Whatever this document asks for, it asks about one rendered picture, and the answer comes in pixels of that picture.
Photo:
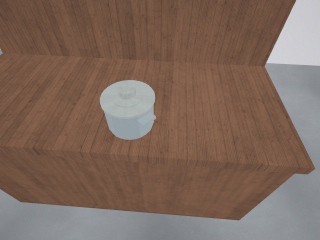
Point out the table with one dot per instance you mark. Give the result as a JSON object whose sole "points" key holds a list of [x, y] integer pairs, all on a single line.
{"points": [[222, 140]]}

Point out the knob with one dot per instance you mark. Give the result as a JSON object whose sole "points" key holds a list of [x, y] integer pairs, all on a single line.
{"points": [[126, 90]]}

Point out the lid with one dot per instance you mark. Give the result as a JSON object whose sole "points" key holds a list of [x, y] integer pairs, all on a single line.
{"points": [[131, 108]]}

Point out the pot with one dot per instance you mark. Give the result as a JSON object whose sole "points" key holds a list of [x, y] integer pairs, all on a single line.
{"points": [[133, 128]]}

